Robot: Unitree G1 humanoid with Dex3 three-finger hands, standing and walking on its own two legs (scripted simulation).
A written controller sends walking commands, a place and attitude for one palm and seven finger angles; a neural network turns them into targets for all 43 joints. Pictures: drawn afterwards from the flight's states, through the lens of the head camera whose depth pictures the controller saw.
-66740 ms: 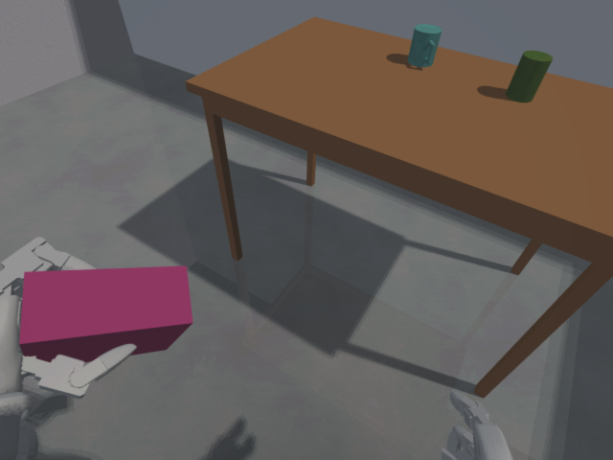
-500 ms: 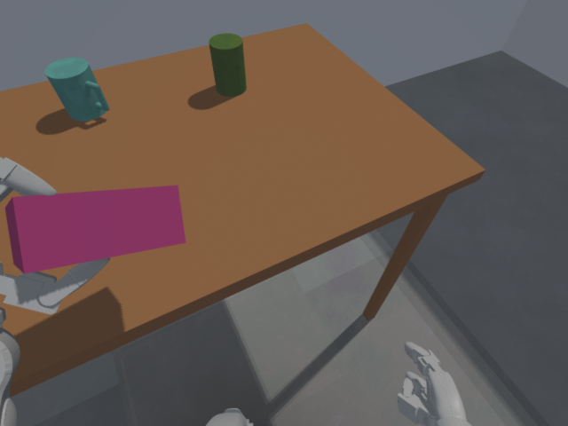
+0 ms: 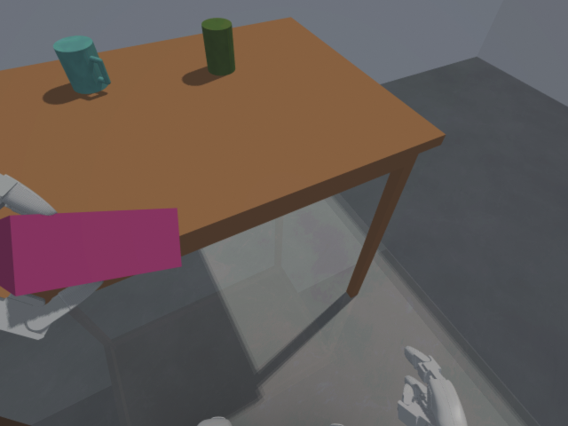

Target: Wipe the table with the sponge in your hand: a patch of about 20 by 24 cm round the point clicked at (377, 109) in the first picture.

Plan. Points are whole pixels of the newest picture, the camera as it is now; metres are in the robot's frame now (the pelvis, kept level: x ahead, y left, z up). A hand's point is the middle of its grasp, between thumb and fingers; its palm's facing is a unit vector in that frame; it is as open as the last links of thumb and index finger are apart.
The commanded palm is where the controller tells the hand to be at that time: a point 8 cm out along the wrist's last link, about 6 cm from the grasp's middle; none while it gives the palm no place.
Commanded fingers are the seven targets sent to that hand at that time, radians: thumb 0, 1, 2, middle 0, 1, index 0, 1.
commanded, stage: stop stepping back and stand still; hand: left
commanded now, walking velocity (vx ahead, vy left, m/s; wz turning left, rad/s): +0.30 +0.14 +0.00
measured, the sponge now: (111, 242) +0.26 +0.20 +0.18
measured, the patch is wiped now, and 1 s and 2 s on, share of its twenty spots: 0.95 0.95 0.95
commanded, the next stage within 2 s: stand and wait in 0.90 s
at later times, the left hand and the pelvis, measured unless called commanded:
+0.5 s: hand out of the picture +0.07 +0.22 +0.24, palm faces +0.55 -0.77 -0.33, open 9.7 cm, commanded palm +0.02 +0.25 +0.25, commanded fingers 0.00 0.10 1.30 -1.20 -1.60 -1.20 -1.60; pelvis -0.12 -0.04 -0.01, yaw +4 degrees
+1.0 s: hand out of the picture +0.09 +0.20 +0.22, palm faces +0.47 -0.81 -0.34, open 9.7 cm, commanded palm +0.01 +0.24 +0.25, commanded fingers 0.00 0.10 1.30 -1.20 -1.60 -1.20 -1.60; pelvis -0.13 -0.05 +0.01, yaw +4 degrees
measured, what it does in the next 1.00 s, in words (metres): walks backwards: left foot, then right foot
